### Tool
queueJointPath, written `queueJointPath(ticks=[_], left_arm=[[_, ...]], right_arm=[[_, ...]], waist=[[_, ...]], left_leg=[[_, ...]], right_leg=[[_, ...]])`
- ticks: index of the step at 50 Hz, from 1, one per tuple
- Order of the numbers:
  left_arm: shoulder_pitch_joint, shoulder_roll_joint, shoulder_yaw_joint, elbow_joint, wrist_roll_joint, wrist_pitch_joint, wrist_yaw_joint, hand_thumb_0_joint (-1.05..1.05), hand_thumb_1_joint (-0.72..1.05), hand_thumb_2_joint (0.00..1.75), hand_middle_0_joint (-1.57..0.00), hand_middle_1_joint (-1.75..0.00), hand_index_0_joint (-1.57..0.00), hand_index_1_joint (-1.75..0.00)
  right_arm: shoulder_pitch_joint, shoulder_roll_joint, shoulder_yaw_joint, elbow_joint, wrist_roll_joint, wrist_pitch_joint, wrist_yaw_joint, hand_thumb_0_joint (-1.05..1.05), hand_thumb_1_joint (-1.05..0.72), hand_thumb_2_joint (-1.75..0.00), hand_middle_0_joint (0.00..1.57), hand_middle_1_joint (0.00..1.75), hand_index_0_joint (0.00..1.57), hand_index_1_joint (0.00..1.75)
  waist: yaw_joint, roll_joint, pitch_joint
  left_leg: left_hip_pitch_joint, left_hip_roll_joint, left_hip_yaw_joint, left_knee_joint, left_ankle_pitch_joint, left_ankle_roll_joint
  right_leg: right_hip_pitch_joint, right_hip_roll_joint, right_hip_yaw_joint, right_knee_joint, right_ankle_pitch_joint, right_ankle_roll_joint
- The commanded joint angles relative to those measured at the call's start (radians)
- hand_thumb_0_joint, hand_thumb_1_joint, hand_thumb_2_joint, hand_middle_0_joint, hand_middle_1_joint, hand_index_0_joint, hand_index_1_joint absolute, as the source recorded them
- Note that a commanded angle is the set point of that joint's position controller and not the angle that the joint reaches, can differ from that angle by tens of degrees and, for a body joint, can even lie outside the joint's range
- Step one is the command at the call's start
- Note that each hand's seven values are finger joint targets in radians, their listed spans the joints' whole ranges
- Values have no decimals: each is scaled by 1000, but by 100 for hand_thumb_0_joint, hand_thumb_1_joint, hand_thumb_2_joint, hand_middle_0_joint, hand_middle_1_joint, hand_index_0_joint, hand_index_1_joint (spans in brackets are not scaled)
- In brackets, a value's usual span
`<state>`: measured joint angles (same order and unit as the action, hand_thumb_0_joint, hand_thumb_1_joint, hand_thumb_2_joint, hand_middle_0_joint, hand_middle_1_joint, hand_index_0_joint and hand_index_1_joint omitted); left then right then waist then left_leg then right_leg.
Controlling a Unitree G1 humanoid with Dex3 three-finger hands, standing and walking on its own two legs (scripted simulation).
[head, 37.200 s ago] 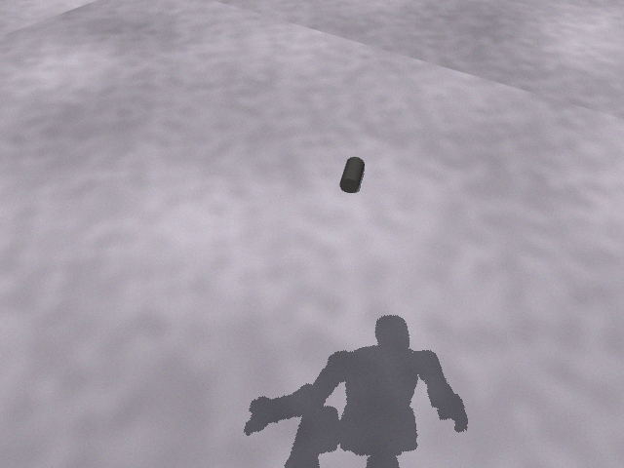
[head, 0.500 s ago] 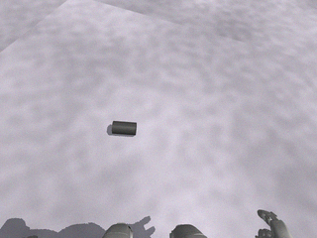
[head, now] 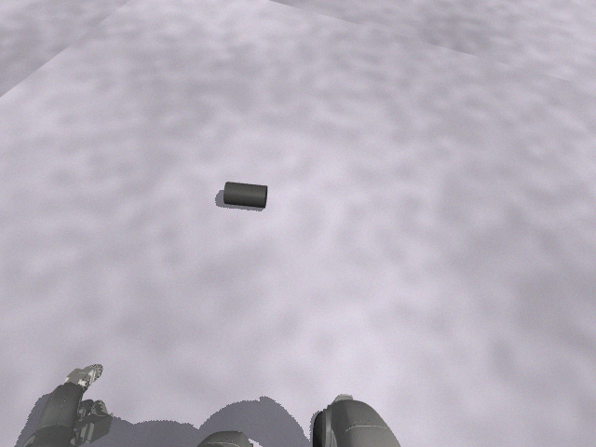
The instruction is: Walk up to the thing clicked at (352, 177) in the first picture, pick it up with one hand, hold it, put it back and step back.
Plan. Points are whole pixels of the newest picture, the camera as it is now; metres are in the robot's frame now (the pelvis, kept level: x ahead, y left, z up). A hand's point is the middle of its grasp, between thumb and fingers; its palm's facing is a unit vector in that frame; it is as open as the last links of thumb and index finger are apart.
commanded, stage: step back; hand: left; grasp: from above
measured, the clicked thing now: (246, 194) +0.99 +0.16 -0.71
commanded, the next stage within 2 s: stand in 1.24 s
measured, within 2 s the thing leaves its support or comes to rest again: neither
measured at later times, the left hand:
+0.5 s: hand out of the picture -0.09 +0.22 -0.12, palm faces -0.02 -0.90 -0.43, open 7.4 cm
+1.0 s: hand out of the picture +0.01 +0.21 -0.12, palm faces +0.00 -0.91 -0.41, open 7.4 cm
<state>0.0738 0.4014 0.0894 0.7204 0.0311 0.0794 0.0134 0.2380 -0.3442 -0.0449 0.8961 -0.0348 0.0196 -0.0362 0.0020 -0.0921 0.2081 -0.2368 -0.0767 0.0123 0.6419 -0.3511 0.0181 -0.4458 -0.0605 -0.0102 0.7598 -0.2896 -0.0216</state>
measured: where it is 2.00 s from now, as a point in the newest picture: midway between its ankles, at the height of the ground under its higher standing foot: outside the picture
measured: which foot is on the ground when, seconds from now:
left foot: down 0.00-0.34, up 0.36-0.58, down 0.60-0.94, up 0.96-1.00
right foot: up 0.00-0.28, down 0.30-0.66, up 0.68-0.90, down 0.92-1.00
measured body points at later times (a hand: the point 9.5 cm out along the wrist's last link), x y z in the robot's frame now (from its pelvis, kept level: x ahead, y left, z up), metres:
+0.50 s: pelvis -0.13 -0.05 +0.01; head -0.13 -0.08 +0.46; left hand -0.09 +0.27 -0.09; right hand -0.06 -0.38 -0.12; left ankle -0.09 +0.11 -0.68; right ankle -0.15 -0.18 -0.71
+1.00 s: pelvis -0.10 -0.06 +0.01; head -0.08 -0.07 +0.45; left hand +0.01 +0.26 -0.10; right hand -0.06 -0.38 -0.13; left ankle -0.12 +0.09 -0.70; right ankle -0.04 -0.16 -0.72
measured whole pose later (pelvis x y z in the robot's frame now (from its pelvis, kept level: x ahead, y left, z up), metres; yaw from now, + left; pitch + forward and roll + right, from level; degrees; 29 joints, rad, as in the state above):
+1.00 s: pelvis -0.10 -0.06 +0.01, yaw +0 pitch -3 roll +0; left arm 0.14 0.36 0.06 0.95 0.03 -0.04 0.01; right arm 0.24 -0.39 -0.05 0.98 -0.01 0.02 -0.01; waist -0.02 0.04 0.10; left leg -0.27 -0.01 -0.10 0.80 -0.49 0.00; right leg -0.33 -0.01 -0.07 0.64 -0.26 -0.03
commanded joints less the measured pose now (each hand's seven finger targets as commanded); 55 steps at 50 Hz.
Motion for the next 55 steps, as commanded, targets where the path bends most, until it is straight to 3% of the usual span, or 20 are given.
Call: queueJointPath(ticks=[1,4,12,14,15,16,17,18,21,25,30,31,33,35,38,43,46,48,49,55], left_arm=[[17,201,58,-81,-2,5,12,0,90,90,-20,-30,-20,-30],[80,181,62,-30,-16,7,-3,0,90,90,-20,-30,-20,-30],[127,164,32,46,-11,-70,-20,0,90,90,-20,-30,-20,-30],[223,155,40,135,-5,-90,-12,0,90,90,-20,-30,-20,-30],[265,188,52,166,4,-99,-7,0,90,90,-20,-30,-20,-30],[265,256,68,163,18,-106,-3,0,90,90,-20,-30,-20,-30],[182,341,84,117,21,-103,0,0,90,90,-20,-30,-20,-30],[65,383,81,94,26,-99,0,0,90,90,-20,-30,-20,-30],[32,234,45,109,14,-123,5,0,90,90,-20,-30,-20,-30],[141,271,58,145,19,-133,-3,0,90,90,-20,-30,-20,-30],[110,261,47,137,5,-110,-11,0,90,90,-20,-30,-20,-30],[134,212,27,136,3,-106,-11,0,90,90,-20,-30,-20,-30],[100,136,6,117,-17,-110,-8,0,90,90,-20,-30,-20,-30],[54,238,31,119,-10,-117,-1,0,90,90,-20,-30,-20,-30],[123,195,24,147,-13,-127,-16,0,90,90,-20,-30,-20,-30],[121,147,23,163,-18,-137,-8,0,90,90,-20,-30,-20,-30],[216,201,40,212,-10,-138,11,0,90,90,-20,-30,-20,-30],[102,295,49,174,0,-137,13,0,90,90,-20,-30,-20,-30],[22,302,49,152,4,-135,10,0,90,90,-20,-30,-20,-30],[6,249,38,179,-2,-142,9,0,90,90,-20,-30,-20,-30]], right_arm=[[-63,-436,-107,-136,-13,-38,-19,0,-90,-90,20,30,20,30],[-123,-297,-65,-151,-17,-43,-25,0,-90,-90,20,30,20,30],[-62,-302,-78,-130,-16,-22,10,0,-90,-90,20,30,20,30],[-75,-322,-84,-119,-16,4,21,0,-90,-90,20,30,20,30],[-74,-268,-69,-121,-10,9,22,0,-90,-90,20,30,20,30],[-79,-196,-44,-146,1,7,24,0,-90,-90,20,30,20,30],[-140,-207,-47,-165,-1,4,18,0,-90,-90,20,30,20,30],[-162,-273,-78,-132,1,1,16,0,-90,-90,20,30,20,30],[-120,-238,-59,-73,20,-13,36,0,-90,-90,20,30,20,30],[-109,-236,-52,-60,5,-25,48,0,-90,-90,20,30,20,30],[-14,-236,-72,-5,-3,-54,58,0,-90,-90,20,30,20,30],[11,-242,-81,13,-5,-63,53,0,-90,-90,20,30,20,30],[89,-384,-120,15,-13,-71,47,0,-90,-90,20,30,20,30],[73,-383,-123,7,-4,-66,50,0,-90,-90,20,30,20,30],[18,-281,-91,-11,-2,-76,46,0,-90,-90,20,30,20,30],[-19,-253,-64,-18,13,-58,38,0,-90,-90,20,30,20,30],[-60,-167,-25,-38,38,-39,28,0,-90,-90,20,30,20,30],[9,-180,-29,-12,30,-14,14,0,-90,-90,20,30,20,30],[42,-231,-50,18,22,-8,11,0,-90,-90,20,30,20,30],[38,-217,-35,72,15,-18,23,0,-90,-90,20,30,20,30]], waist=[[-16,318,-195],[44,174,-217],[-39,332,-286],[7,310,-283],[26,196,-267],[26,-20,-222],[59,-68,-162],[44,-111,-62],[-5,-3,-39],[49,-114,-77],[-2,-82,-157],[-9,-4,-191],[-52,304,-219],[-48,192,-122],[-1,199,-132],[9,245,-199],[73,117,-267],[34,-22,-256],[11,-31,-199],[11,-64,-178]], left_leg=[[-183,558,-604,-325,408,314],[-60,336,-252,-215,564,205],[97,277,-173,-186,-34,190],[-35,248,-119,-105,-81,158],[-139,203,-83,44,-87,113],[-362,112,-36,192,-186,40],[-347,86,-124,226,-194,-13],[-207,106,-182,313,-174,-29],[-249,59,-140,277,-19,-25],[-237,67,-106,151,-80,-39],[14,49,-12,-191,-39,-4],[141,50,-61,-271,-19,9],[299,374,-619,-405,-242,163],[122,421,-614,-402,-251,265],[154,299,-354,-319,121,187],[22,244,-180,-154,537,145],[-183,126,-133,49,228,42],[-172,49,-136,273,-241,-2],[-128,81,-136,317,-271,-8],[-162,100,-103,215,-135,-21]], right_leg=[[38,83,204,492,-353,13],[-39,156,232,609,-213,13],[109,73,36,-106,-247,40],[294,102,-30,-387,-96,9],[362,81,82,-415,-101,-13],[377,-73,382,-449,-275,-63],[107,-277,603,-533,-591,-173],[-157,-338,677,-572,-710,-224],[61,-134,297,-446,-237,-123],[156,-152,322,-460,-371,-127],[152,-164,228,-321,-187,-126],[107,-113,158,-187,-83,-98],[-227,83,-57,180,-250,-8],[-165,-1,79,224,-283,-23],[-115,-8,42,122,-189,-13],[186,53,-49,-165,-12,0],[462,-12,68,-299,191,-26],[254,-343,476,-508,-205,-171],[144,-354,519,-506,-290,-221],[194,-218,237,-402,40,-149]])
